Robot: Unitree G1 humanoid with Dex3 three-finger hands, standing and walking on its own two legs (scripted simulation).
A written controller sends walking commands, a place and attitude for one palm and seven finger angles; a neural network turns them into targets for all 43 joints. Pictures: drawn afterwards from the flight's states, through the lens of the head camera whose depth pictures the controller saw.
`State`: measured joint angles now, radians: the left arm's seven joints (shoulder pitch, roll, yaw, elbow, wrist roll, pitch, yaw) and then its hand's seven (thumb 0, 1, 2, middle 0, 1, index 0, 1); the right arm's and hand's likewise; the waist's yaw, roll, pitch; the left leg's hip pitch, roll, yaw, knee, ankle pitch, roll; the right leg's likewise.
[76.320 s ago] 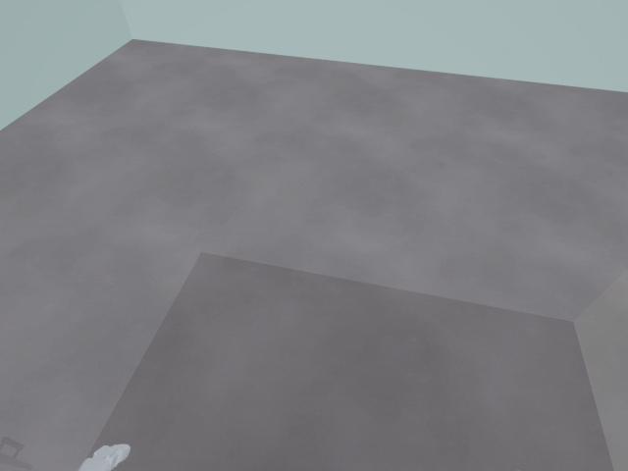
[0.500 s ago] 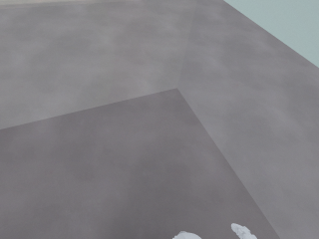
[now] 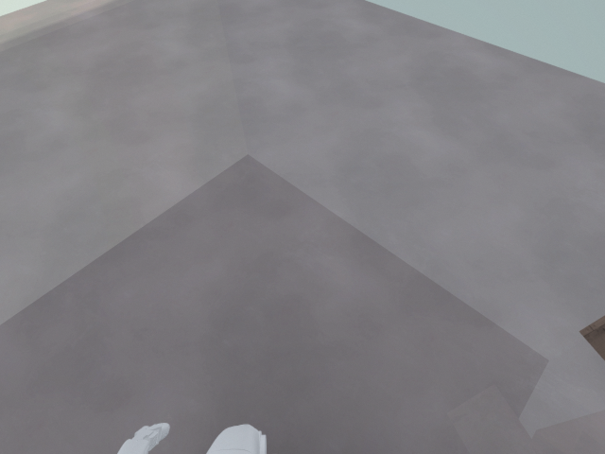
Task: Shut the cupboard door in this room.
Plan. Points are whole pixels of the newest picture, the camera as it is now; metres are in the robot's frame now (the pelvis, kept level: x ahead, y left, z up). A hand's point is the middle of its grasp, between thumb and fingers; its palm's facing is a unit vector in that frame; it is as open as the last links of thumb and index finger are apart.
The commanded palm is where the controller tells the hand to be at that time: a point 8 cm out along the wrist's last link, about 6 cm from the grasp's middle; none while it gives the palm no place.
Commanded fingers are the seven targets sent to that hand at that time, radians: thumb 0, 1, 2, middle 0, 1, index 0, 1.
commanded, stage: turn to face it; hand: left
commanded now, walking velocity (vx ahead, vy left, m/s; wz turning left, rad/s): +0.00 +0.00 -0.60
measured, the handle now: out of the picture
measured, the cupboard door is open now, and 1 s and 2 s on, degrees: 65 65 65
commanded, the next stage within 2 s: take the last steps up to it in 1.94 s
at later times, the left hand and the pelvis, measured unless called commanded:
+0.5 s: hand (170, 438) +0.16 +0.22 -0.16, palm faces -0.26 -0.94 -0.21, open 7.4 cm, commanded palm none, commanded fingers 0.00 0.90 0.90 -0.20 -0.30 -0.20 -0.30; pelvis +0.02 +0.04 +0.01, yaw -18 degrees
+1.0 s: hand (224, 412) +0.20 +0.14 -0.17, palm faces -0.51 -0.83 -0.20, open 7.4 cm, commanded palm none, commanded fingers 0.00 0.90 0.90 -0.20 -0.30 -0.20 -0.30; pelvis +0.04 +0.02 +0.00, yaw -34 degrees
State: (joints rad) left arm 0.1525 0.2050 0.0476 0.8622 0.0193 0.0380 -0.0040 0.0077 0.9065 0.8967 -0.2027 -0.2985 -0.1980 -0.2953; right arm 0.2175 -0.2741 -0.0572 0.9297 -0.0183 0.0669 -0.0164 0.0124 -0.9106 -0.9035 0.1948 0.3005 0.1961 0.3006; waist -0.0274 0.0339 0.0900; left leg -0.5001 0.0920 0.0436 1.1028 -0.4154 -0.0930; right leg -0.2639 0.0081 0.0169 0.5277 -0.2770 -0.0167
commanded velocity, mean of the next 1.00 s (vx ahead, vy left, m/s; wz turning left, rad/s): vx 0.00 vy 0.00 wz -0.60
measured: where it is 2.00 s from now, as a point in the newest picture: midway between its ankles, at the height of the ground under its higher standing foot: outside the picture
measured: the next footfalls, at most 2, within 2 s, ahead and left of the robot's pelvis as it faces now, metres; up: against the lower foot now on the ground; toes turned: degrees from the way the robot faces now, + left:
left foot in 0.20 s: +0.08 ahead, +0.14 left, +0.00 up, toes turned -4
right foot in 0.62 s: +0.00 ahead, -0.11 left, +0.00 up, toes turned -27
